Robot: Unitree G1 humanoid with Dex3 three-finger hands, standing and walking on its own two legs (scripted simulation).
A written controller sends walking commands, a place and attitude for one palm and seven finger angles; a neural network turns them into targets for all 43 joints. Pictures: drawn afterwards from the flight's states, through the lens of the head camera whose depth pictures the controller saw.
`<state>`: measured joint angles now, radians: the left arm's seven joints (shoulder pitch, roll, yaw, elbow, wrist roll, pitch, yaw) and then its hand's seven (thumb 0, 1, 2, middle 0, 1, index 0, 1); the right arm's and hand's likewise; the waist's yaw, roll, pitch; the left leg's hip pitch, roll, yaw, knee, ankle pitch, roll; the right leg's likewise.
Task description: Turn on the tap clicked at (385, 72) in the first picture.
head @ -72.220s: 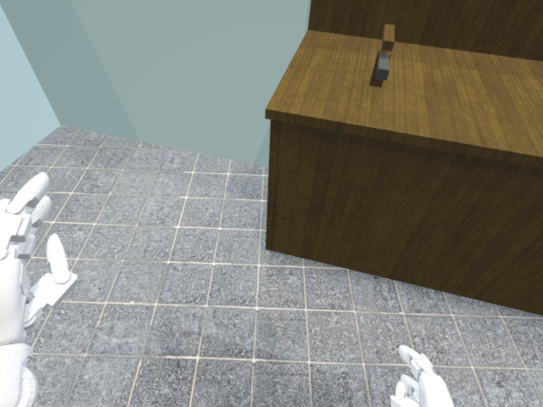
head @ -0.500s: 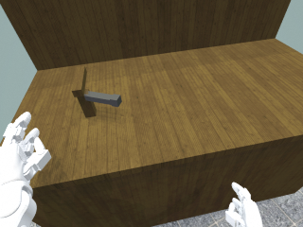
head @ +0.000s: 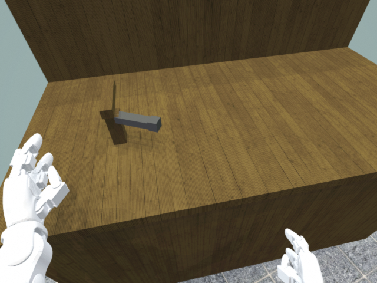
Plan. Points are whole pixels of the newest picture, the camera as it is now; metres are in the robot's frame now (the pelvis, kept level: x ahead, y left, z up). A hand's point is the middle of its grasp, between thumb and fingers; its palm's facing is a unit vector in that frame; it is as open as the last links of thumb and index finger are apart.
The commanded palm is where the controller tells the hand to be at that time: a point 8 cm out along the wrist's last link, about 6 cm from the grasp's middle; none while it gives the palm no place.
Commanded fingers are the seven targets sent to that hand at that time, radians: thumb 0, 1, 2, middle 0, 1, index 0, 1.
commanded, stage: reach beside the lever's end, fingers flat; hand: left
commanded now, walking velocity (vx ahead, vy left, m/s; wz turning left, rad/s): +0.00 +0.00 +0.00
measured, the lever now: (154, 123) +0.45 +0.15 +0.11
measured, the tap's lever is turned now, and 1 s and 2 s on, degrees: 62 62 62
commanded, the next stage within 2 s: none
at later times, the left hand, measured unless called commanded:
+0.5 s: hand (59, 177) +0.26 +0.29 +0.12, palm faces +0.55 -0.83 -0.10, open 7.7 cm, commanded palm +0.22 +0.34 +0.12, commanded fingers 0.00 0.90 0.90 -0.16 -0.18 -0.16 -0.18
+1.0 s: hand (52, 167) +0.29 +0.33 +0.11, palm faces +0.57 -0.81 -0.10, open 7.8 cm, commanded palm +0.25 +0.36 +0.10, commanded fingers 0.00 0.90 0.90 -0.15 -0.15 -0.15 -0.15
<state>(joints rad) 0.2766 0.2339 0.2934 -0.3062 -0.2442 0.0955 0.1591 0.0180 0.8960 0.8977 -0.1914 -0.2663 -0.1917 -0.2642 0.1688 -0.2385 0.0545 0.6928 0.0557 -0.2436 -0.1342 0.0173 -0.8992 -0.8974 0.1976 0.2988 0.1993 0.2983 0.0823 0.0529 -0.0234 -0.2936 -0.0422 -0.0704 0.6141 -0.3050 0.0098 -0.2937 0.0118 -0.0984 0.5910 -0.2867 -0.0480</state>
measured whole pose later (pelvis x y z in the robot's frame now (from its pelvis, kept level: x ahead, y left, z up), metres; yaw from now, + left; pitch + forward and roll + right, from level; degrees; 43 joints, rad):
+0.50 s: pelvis +0.00 +0.00 +0.00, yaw -1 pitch +0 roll +0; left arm 0.14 0.27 0.37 -0.08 -0.23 0.08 0.15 0.02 0.90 0.90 -0.17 -0.20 -0.17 -0.20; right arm 0.16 -0.25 0.04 0.71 0.05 -0.18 -0.14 0.02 -0.90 -0.90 0.20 0.30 0.20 0.30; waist 0.07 0.04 -0.02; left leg -0.30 -0.04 -0.06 0.59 -0.29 0.01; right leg -0.30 0.02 -0.08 0.56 -0.27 -0.04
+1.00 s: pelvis +0.00 +0.00 +0.00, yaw -1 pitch +3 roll -1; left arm -0.04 0.37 0.50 0.27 -0.24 -0.04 0.05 0.02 0.90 0.90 -0.15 -0.15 -0.15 -0.15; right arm 0.20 -0.27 0.02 0.72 0.05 -0.17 -0.14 0.02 -0.90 -0.90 0.20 0.30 0.20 0.30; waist 0.04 0.04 -0.03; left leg -0.36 -0.02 -0.06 0.62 -0.31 0.01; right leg -0.36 0.03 -0.09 0.58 -0.27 -0.05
